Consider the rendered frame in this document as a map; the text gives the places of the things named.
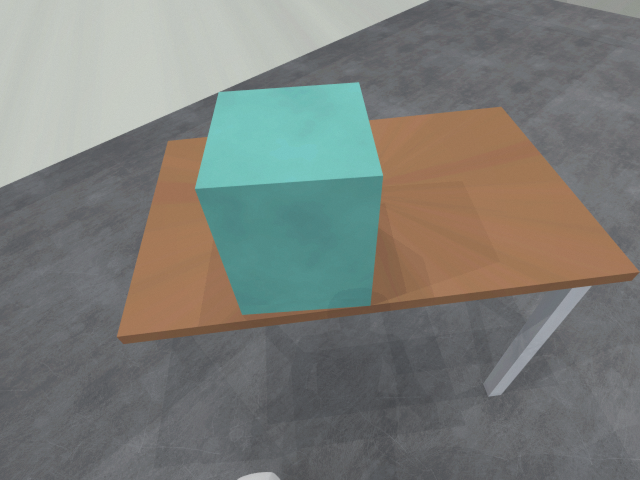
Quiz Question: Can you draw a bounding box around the carton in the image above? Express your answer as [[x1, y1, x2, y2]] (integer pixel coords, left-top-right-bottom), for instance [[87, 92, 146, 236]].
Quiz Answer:
[[195, 82, 383, 315]]

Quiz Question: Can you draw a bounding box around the table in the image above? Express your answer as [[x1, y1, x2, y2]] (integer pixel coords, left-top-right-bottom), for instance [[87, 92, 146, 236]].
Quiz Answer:
[[117, 107, 639, 397]]

